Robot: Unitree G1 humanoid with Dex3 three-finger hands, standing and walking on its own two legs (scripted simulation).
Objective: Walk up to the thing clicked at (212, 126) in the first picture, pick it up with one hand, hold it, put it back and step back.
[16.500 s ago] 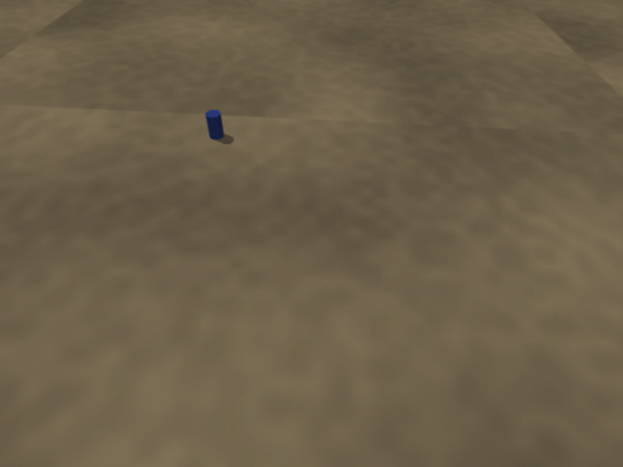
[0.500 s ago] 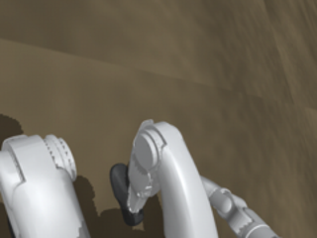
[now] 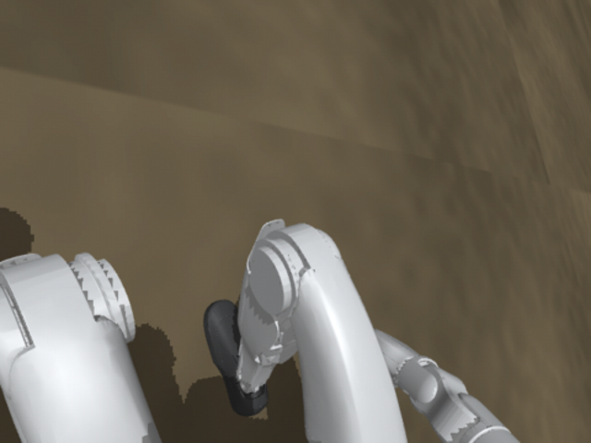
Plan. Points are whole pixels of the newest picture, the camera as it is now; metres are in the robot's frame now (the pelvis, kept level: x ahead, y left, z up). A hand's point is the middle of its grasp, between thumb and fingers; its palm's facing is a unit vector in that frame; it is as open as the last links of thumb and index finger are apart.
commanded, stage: settle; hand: left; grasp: from the side
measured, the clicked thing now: out of the picture +0.42 +0.29 -0.20
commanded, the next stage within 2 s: lift in 1.70 s
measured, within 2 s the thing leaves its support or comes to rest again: neither
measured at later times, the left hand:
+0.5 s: hand out of the picture +0.37 +0.32 -0.07, palm faces +0.33 -0.94 -0.07, open 11.3 cm
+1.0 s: hand out of the picture +0.39 +0.31 +0.01, palm faces +0.32 -0.94 -0.11, open 11.3 cm
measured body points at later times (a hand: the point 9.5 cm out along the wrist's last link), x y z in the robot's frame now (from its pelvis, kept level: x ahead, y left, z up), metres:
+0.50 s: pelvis +0.01 -0.01 +0.03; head +0.17 +0.17 +0.40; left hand +0.35 +0.37 -0.07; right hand +0.23 -0.22 -0.02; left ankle +0.08 +0.12 -0.25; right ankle +0.15 -0.13 -0.25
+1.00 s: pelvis +0.03 -0.03 +0.06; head +0.22 +0.09 +0.45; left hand +0.37 +0.36 +0.02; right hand +0.21 -0.26 -0.06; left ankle +0.08 +0.12 -0.25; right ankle +0.15 -0.13 -0.25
